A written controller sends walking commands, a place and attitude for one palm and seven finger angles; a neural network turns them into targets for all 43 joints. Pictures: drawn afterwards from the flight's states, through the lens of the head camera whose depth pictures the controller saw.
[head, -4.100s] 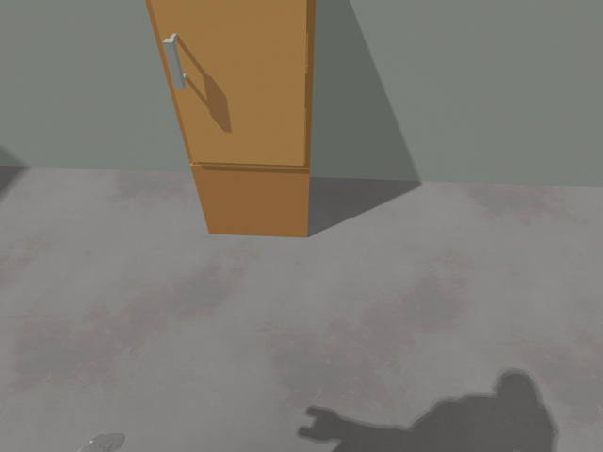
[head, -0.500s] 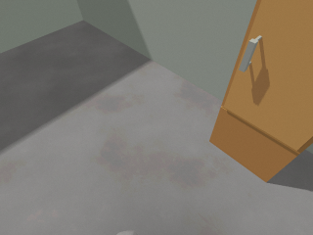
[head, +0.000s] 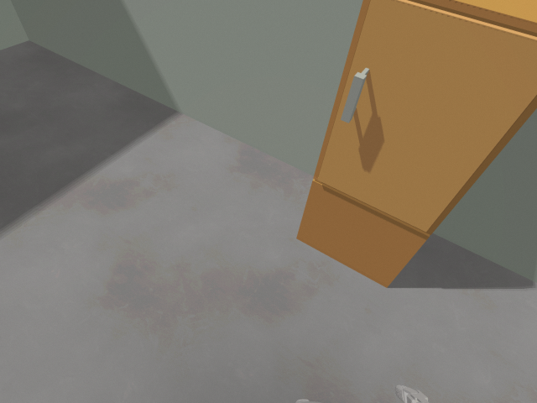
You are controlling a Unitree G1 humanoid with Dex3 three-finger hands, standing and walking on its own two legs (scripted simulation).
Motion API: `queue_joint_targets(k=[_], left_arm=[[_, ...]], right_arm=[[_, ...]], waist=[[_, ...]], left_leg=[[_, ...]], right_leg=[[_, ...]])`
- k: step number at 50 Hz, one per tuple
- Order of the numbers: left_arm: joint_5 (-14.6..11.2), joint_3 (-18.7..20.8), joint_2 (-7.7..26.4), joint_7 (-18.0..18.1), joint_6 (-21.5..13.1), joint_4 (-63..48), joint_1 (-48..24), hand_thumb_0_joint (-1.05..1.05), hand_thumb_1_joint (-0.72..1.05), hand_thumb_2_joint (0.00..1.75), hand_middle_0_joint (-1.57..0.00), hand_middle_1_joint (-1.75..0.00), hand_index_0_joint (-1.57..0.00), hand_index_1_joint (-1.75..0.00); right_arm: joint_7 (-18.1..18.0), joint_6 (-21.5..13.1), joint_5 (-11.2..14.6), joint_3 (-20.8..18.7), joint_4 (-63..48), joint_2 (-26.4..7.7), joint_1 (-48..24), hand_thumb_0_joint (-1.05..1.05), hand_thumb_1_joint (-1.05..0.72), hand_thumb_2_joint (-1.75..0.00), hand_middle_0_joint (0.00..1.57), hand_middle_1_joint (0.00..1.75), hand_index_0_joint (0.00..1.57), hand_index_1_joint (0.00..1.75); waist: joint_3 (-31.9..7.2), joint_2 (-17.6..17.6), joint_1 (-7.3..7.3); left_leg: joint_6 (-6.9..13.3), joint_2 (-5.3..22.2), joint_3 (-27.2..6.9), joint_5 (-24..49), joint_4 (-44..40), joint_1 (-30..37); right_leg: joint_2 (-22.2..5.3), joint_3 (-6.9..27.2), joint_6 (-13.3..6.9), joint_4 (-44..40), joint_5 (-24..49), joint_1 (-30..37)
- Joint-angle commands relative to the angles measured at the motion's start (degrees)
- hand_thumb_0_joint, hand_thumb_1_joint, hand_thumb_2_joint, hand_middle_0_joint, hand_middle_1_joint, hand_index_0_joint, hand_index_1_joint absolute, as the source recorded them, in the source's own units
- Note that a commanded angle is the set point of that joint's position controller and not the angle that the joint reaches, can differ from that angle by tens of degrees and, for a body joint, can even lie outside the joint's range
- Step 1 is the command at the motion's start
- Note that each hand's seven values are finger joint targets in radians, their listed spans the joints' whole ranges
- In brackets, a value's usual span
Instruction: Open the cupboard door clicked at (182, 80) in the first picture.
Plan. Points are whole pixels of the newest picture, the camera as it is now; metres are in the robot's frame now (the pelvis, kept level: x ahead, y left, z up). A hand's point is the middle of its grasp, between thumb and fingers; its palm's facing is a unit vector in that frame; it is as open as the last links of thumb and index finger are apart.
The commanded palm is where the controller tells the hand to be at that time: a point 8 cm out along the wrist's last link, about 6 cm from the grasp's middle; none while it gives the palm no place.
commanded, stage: turn to face it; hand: left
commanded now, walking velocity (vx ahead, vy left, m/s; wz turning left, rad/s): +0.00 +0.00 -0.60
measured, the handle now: (356, 95) +0.84 -0.15 +0.03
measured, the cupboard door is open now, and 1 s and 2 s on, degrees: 0 0 0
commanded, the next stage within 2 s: take the last steps up to it in 0.60 s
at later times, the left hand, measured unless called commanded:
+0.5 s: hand out of the picture +0.14 +0.11 -0.15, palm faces -0.31 -0.91 -0.27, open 7.4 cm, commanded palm none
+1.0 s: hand out of the picture +0.06 +0.13 -0.18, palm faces -0.29 -0.94 -0.17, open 7.3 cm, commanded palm none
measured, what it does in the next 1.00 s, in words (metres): steps on the spot, turning right: right foot, then left foot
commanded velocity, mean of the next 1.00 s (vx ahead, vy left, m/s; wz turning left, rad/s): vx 0.10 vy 0.03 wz -0.27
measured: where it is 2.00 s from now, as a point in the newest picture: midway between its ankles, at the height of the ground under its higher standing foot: outside the picture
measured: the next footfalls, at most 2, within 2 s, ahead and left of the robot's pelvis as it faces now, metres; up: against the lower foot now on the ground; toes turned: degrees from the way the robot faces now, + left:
right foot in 0.44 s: -0.03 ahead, -0.15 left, +0.00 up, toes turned -22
left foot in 1.00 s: +0.07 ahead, +0.04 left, +0.00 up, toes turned -18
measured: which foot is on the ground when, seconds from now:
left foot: down 0.00-0.44, up 0.46-0.98, down 1.00-1.00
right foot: up 0.00-0.42, down 0.44-1.00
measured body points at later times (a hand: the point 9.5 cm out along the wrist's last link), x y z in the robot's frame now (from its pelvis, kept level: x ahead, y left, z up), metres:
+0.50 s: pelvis -0.03 -0.04 -0.01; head -0.01 -0.09 +0.44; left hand +0.15 +0.16 -0.13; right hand -0.12 -0.29 -0.17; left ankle -0.01 +0.10 -0.70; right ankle -0.06 -0.14 -0.74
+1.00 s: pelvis +0.00 -0.04 +0.00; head +0.00 -0.02 +0.45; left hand +0.07 +0.18 -0.16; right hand -0.04 -0.29 -0.14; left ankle +0.03 +0.06 -0.74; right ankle -0.06 -0.14 -0.74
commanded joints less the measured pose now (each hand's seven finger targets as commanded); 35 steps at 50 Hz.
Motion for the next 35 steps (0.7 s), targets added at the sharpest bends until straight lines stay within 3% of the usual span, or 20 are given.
queue_joint_targets(k=[1, 2, 5, 9, 14, 15, 18, 20, 21, 22, 23, 24, 25, 27, 29, 30, 35], left_arm=[[0.4, 1.8, 5.4, -1.1, -0.5, -4.1, 1.0, 0.0, 0.9, 0.9, -0.2, -0.3, -0.2, -0.3], [0.3, 1.5, 4.7, -1.2, -0.5, -3.8, 1.6, 0.0, 0.9, 0.9, -0.2, -0.3, -0.2, -0.3], [0.0, 1.0, 3.6, -1.2, -0.4, -4.2, -0.1, 0.0, 0.9, 0.9, -0.2, -0.3, -0.2, -0.3], [-0.3, 0.6, 2.8, -1.3, 0.0, -5.9, -3.4, 0.0, 0.9, 0.9, -0.2, -0.3, -0.2, -0.3], [-0.3, -0.2, 1.2, -1.5, -0.2, -6.9, -6.6, 0.0, 0.9, 0.9, -0.2, -0.3, -0.2, -0.3], [-0.3, -0.5, 1.1, -1.5, -0.5, -6.9, -7.0, 0.0, 0.9, 0.9, -0.2, -0.3, -0.2, -0.3], [-0.5, -0.9, 0.2, -1.1, -1.5, -6.6, -5.5, 0.0, 0.9, 0.9, -0.2, -0.3, -0.2, -0.3], [-0.4, -0.6, 1.9, -0.8, -2.6, -4.9, -0.9, 0.0, 0.9, 0.9, -0.2, -0.3, -0.2, -0.3], [0.0, 0.2, 6.5, -0.2, -3.6, -3.7, 2.9, 0.0, 0.9, 0.9, -0.2, -0.3, -0.2, -0.3], [0.1, 1.4, 12.9, 0.9, -4.1, -2.6, 5.9, 0.0, 0.9, 0.9, -0.2, -0.3, -0.2, -0.3], [-0.8, 1.1, 12.3, 1.5, -3.7, -2.1, 7.8, 0.0, 0.9, 0.9, -0.2, -0.3, -0.2, -0.3], [-0.7, 0.9, 9.9, 1.9, -3.7, -2.1, 5.4, 0.0, 0.9, 0.9, -0.2, -0.3, -0.2, -0.3], [-0.7, 0.9, 8.3, 2.2, -3.6, -2.4, 2.5, 0.0, 0.9, 0.9, -0.2, -0.3, -0.2, -0.3], [-0.8, -0.7, 4.9, 1.9, -3.9, -3.3, -1.6, 0.0, 0.9, 0.9, -0.2, -0.3, -0.2, -0.3], [-0.8, -0.9, 4.7, 1.7, -4.2, -3.7, -2.7, 0.0, 0.9, 0.9, -0.2, -0.3, -0.2, -0.3], [-0.7, -0.9, 4.5, 1.7, -4.4, -3.6, -2.8, 0.0, 0.9, 0.9, -0.2, -0.3, -0.2, -0.3], [-0.4, -0.7, 4.3, 1.8, -4.3, -2.3, -0.1, 0.0, 0.9, 0.9, -0.2, -0.3, -0.2, -0.3]], right_arm=[[-0.8, -1.3, -0.3, -2.0, -5.6, -10.4, -2.1, 0.0, -0.9, -0.9, 0.2, 0.3, 0.2, 0.3], [-0.9, -1.6, -0.2, -2.1, -5.3, -10.2, -0.8, 0.0, -0.9, -0.9, 0.2, 0.3, 0.2, 0.3], [-0.9, -1.8, 0.1, -2.3, -4.0, -9.7, 4.2, 0.0, -0.9, -0.9, 0.2, 0.3, 0.2, 0.3], [-0.6, -1.7, -0.1, -3.0, -2.8, -10.4, 7.6, 0.0, -0.9, -0.9, 0.2, 0.3, 0.2, 0.3], [-0.1, -1.5, -0.4, -3.9, -1.1, -11.8, 9.3, 0.0, -0.9, -0.9, 0.2, 0.3, 0.2, 0.3], [0.0, -1.4, -0.5, -4.1, -0.5, -12.2, 9.7, 0.0, -0.9, -0.9, 0.2, 0.3, 0.2, 0.3], [0.5, -1.2, -0.6, -4.6, 0.6, -13.2, 10.1, 0.0, -0.9, -0.9, 0.2, 0.3, 0.2, 0.3], [0.8, -0.9, -0.2, -4.5, 0.9, -12.7, 10.0, 0.0, -0.9, -0.9, 0.2, 0.3, 0.2, 0.3], [1.1, -0.7, 0.3, -3.9, 0.6, -10.0, 11.2, 0.0, -0.9, -0.9, 0.2, 0.3, 0.2, 0.3], [1.3, -0.6, 0.2, -2.3, -2.4, -5.2, 7.9, 0.0, -0.9, -0.9, 0.2, 0.3, 0.2, 0.3], [0.4, 0.3, 0.4, -2.4, -2.9, -7.1, 5.3, 0.0, -0.9, -0.9, 0.2, 0.3, 0.2, 0.3], [0.3, 0.6, 0.4, -2.4, -2.0, -6.3, 5.7, 0.0, -0.9, -0.9, 0.2, 0.3, 0.2, 0.3], [0.3, 0.8, 0.2, -2.4, -1.3, -6.5, 5.7, 0.0, -0.9, -0.9, 0.2, 0.3, 0.2, 0.3], [0.4, 1.1, -0.2, -2.9, 1.4, -7.3, 7.4, 0.0, -0.9, -0.9, 0.2, 0.3, 0.2, 0.3], [0.5, 1.4, -0.2, -2.9, 2.7, -6.8, 9.7, 0.0, -0.9, -0.9, 0.2, 0.3, 0.2, 0.3], [0.6, 1.4, -0.2, -3.0, 3.2, -6.8, 10.1, 0.0, -0.9, -0.9, 0.2, 0.3, 0.2, 0.3], [0.4, 1.3, -0.2, -2.8, 2.6, -6.2, 6.7, 0.0, -0.9, -0.9, 0.2, 0.3, 0.2, 0.3]], waist=[[2.0, 12.1, 0.37], [0.7, 12.1, 0.2], [-0.6, 11.9, -1.58], [-0.5, 11.6, -3.13], [-1.4, 13.6, -4.53], [-2.1, 14.8, -5.08], [-4.8, 16.0, -4.61], [-7.3, 11.9, -2.27], [-10.1, 1.8, -0.43], [-9.4, -14.5, 1.31], [-10.2, -9.4, 2.43], [-8.4, -7.3, 0.79], [-7.5, -9.7, -0.09], [-3.7, -5.7, -2.34], [-3.5, -4.4, -3.55], [-3.6, -3.7, -3.62], [-2.1, -2.6, -2.11]], left_leg=[[3.7, 15.8, -9.4, 9.3, -16.7, -1.8], [3.5, 14.8, -6.8, 13.3, -15.6, 1.1], [3.8, 15.0, -4.1, 20.1, -13.8, 6.7], [6.5, 18.1, -3.8, 17.2, -14.0, 9.1], [7.5, 20.5, -0.4, 17.4, -12.9, 8.9], [7.3, 20.4, 0.1, 19.4, -11.6, 8.6], [5.8, 20.8, 2.4, 23.6, -7.0, 8.6], [1.4, 18.0, 6.6, 20.2, 1.8, 3.8], [-2.5, 14.9, 8.9, 8.8, 12.1, -5.8], [-5.5, 6.6, 8.7, -18.8, 25.6, -21.1], [-4.8, 6.5, 0.2, -20.5, 31.7, -20.3], [-4.6, 7.1, -1.9, -16.3, 34.5, -21.8], [-4.8, 7.2, -2.4, -13.7, 35.8, -22.5], [-5.7, 6.9, -3.0, -6.8, 37.0, -20.6], [-6.2, 6.0, -2.6, -4.0, 35.5, -18.6], [-6.3, 5.7, -2.5, -2.9, 34.5, -17.9], [-6.3, 4.7, -2.8, -3.8, 28.8, -17.6]], right_leg=[[-4.7, -2.5, 2.0, 22.4, 1.6, -7.6], [-4.9, -3.1, 2.4, 23.4, 2.9, -8.4], [-6.1, -4.5, 3.2, 23.0, 4.3, -10.1], [-8.1, -5.6, 3.6, 17.6, 2.5, -10.1], [-9.6, -9.2, 2.7, 4.3, -0.9, -4.3], [-9.1, -10.3, 2.3, 1.0, -2.0, -1.8], [-7.4, -11.8, 0.7, -8.2, -0.7, 3.9], [-6.6, -12.7, -0.6, -22.0, 11.6, 15.2], [-14.8, -3.1, -3.2, -28.5, 21.9, 26.5], [-28.2, 14.8, -9.0, -28.7, 44.0, 30.4], [-29.4, 12.1, -13.2, -26.7, 50.5, 26.7], [-26.2, 8.0, -13.3, -27.0, 47.0, 25.3], [-23.8, 8.0, -11.9, -26.9, 45.3, 24.1], [-19.9, 3.1, -10.1, -27.8, 42.3, 19.1], [-18.5, 1.2, -9.6, -28.8, 39.1, 17.1], [-17.8, 0.7, -9.3, -29.3, 37.3, 17.0], [-18.7, 5.0, -11.4, -31.1, 29.7, 17.2]])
